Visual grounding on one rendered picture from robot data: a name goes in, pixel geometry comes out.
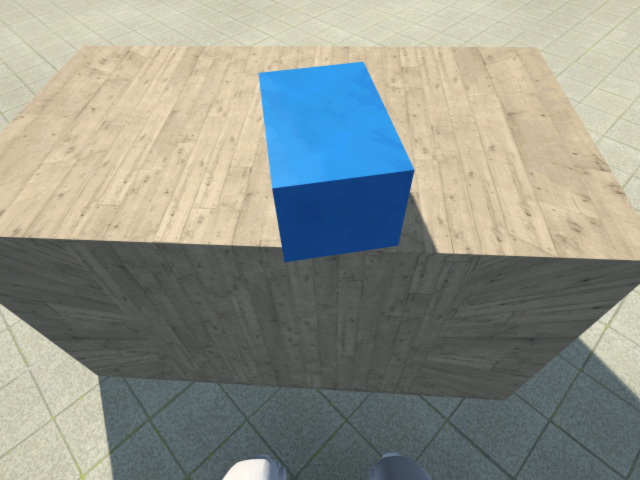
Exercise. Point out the left robot thigh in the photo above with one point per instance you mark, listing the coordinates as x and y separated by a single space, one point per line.
256 468

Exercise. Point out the robot thigh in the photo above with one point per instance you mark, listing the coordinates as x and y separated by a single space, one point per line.
397 468
256 468

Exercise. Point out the right robot thigh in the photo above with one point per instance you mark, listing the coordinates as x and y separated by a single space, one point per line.
397 468

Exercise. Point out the carton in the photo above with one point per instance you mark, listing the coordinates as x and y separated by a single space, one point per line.
340 175

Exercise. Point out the pedestal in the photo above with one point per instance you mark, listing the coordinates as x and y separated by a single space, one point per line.
138 229

